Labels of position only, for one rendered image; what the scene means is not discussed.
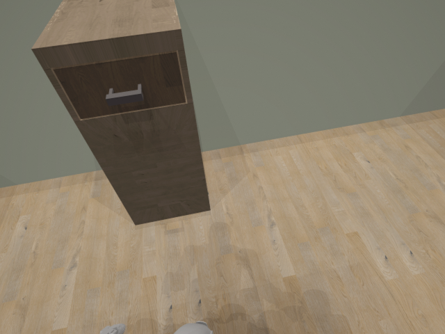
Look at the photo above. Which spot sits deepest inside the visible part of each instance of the cabinet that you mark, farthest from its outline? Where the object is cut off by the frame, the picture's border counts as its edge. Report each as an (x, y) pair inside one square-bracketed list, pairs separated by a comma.
[(151, 157)]

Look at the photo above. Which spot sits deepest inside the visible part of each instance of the handle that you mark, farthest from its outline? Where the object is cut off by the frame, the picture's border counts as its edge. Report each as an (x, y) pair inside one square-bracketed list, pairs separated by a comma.
[(124, 97)]

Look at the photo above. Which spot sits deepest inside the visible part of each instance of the drawer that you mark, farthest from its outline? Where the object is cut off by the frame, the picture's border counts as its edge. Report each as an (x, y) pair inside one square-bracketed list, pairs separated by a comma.
[(87, 84)]

